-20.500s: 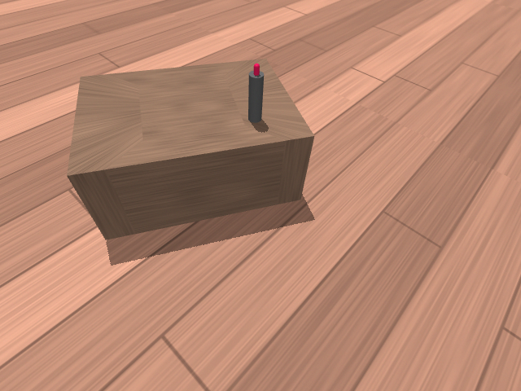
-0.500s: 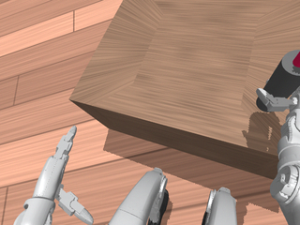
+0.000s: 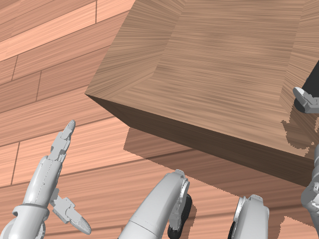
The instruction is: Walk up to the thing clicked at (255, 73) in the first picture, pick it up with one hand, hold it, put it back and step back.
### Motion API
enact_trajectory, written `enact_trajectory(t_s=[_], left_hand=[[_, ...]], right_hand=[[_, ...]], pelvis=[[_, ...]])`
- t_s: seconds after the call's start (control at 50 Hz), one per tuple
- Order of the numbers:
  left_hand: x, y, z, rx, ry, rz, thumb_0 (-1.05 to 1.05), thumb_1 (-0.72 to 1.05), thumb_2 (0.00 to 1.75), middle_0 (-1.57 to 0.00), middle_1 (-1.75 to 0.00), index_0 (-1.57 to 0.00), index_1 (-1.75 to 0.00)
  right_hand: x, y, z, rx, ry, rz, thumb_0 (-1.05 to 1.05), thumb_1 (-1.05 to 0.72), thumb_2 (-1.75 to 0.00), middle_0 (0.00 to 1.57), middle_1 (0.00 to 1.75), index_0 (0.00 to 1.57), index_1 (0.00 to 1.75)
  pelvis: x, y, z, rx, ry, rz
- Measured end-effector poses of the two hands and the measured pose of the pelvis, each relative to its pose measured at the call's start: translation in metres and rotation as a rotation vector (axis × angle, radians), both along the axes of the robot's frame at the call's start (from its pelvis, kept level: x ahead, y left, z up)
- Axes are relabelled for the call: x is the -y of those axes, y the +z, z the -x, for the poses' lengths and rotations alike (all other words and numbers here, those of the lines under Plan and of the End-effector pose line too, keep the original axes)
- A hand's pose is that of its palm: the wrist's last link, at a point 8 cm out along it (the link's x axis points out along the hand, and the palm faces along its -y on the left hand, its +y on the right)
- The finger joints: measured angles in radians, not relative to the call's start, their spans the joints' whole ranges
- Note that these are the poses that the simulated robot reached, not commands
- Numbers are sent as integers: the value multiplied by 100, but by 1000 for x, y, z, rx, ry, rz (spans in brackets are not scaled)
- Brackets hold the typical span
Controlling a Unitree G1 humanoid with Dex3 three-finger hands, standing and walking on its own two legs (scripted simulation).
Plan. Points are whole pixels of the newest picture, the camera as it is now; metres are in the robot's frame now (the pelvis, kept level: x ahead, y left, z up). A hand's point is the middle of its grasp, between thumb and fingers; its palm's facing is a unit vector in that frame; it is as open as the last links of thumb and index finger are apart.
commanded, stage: lower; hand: right
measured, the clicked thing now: out of the picture +0.52 -0.20 -0.02
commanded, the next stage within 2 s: loosen in 0.28 s
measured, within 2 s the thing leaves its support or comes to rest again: rests again in 0.62 s
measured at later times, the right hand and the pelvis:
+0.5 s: hand (316, 90) +0.53 -0.21 -0.07, palm faces +0.17 +0.98 +0.02, open 8.7 cm; pelvis -0.01 +0.00 -0.02, yaw +0 degrees
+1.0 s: hand (317, 86) +0.54 -0.21 -0.07, palm faces +0.17 +0.99 +0.01, open 14.7 cm; pelvis -0.01 +0.00 -0.03, yaw +1 degrees
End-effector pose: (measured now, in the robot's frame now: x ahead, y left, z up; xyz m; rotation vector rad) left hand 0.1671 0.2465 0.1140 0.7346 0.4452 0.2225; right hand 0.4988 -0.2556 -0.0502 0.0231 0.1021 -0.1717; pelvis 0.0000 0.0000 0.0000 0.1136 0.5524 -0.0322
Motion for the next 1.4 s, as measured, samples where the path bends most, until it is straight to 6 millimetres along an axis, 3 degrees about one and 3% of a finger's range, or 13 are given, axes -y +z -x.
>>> enact_trajectory(t_s=[0.26,0.5,0.74,0.92,1.12,1.24,1.4], left_hand=[[-6,4,9,35,-15,-46,-1,-54,6,-6,-4,-6,-5],[-2,1,12,55,-34,-54,-1,-53,5,-6,-4,-7,-5],[-4,3,19,46,-26,-79,-1,-52,5,-7,-5,-8,-5],[-3,2,18,40,-22,-72,-1,-54,6,-7,-5,-7,-6],[-5,4,14,34,-25,-77,-1,-55,7,-7,-5,-7,-6],[-15,-2,16,9,19,-66,-1,-54,6,-7,-5,-6,-6],[-12,-7,20,-10,62,67,-1,-53,6,-6,-4,-6,-5]], right_hand=[[-3,-15,2,-10,-1,2,-4,35,-108,75,113,87,121],[-1,-16,0,16,-1,-1,-3,35,-107,79,109,89,116],[0,-13,-11,39,1,9,-1,32,-62,92,80,95,82],[1,-16,-14,25,5,11,-1,46,-28,69,48,70,49],[2,-18,-12,21,-2,0,-1,52,-9,31,19,31,19],[12,0,-15,63,-20,18,-1,52,-6,16,10,15,11],[42,65,-13,78,-37,58,-2,54,-5,8,6,8,7]], pelvis=[[-4,-14,10,-1,2,1],[-4,-24,14,-7,2,-1],[-3,-28,17,-12,5,-1],[-3,-29,15,-20,9,-1],[-4,-27,11,-23,8,-2],[-4,-23,9,-21,13,1],[-4,1,4,13,2,0]])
